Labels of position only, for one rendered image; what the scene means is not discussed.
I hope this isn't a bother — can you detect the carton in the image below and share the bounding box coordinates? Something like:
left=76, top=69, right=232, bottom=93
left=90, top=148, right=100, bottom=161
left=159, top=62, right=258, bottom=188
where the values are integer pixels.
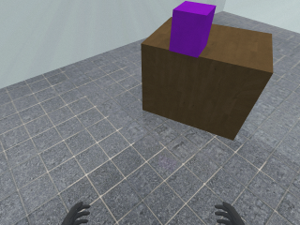
left=169, top=1, right=216, bottom=58

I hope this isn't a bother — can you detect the pedestal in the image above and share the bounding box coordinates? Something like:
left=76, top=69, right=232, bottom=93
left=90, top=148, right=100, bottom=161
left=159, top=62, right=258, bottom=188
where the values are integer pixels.
left=141, top=17, right=274, bottom=141

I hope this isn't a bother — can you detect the robot right hand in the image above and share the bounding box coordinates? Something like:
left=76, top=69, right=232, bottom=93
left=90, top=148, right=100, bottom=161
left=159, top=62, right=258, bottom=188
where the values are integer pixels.
left=215, top=202, right=245, bottom=225

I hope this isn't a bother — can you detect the robot left hand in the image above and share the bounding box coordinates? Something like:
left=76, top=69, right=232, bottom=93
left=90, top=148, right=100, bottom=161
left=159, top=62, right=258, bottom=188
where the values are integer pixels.
left=61, top=201, right=90, bottom=225

